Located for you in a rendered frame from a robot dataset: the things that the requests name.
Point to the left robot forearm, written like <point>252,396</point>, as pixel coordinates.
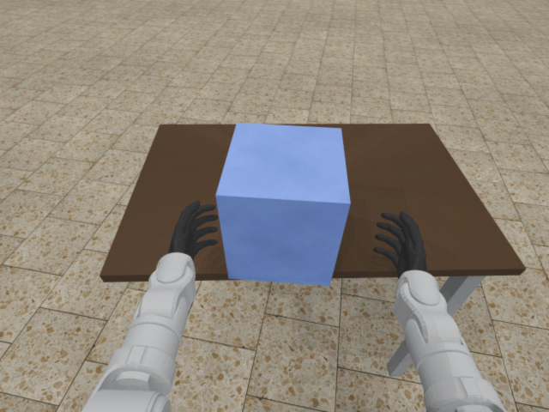
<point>145,362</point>

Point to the table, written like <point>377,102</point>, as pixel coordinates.
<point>390,168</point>

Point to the robot left hand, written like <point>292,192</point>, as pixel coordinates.
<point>185,235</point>

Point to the carton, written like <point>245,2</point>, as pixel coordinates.
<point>283,201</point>

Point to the right robot forearm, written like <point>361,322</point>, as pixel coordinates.
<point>446,368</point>

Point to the robot right hand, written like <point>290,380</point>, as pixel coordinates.
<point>410,247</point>

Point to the robot left upper arm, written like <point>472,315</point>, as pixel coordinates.
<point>128,401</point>

